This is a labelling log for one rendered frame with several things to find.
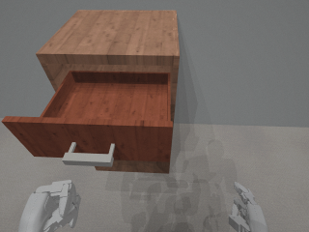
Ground robot right hand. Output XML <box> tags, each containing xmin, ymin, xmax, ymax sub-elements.
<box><xmin>229</xmin><ymin>182</ymin><xmax>268</xmax><ymax>232</ymax></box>

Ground drawer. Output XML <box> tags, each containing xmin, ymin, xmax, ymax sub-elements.
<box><xmin>1</xmin><ymin>71</ymin><xmax>173</xmax><ymax>162</ymax></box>

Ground robot left hand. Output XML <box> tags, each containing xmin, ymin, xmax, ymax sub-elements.
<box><xmin>17</xmin><ymin>180</ymin><xmax>81</xmax><ymax>232</ymax></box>

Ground handle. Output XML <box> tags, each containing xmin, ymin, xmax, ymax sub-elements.
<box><xmin>62</xmin><ymin>142</ymin><xmax>115</xmax><ymax>167</ymax></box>

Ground cabinet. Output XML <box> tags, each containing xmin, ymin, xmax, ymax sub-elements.
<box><xmin>36</xmin><ymin>10</ymin><xmax>180</xmax><ymax>174</ymax></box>

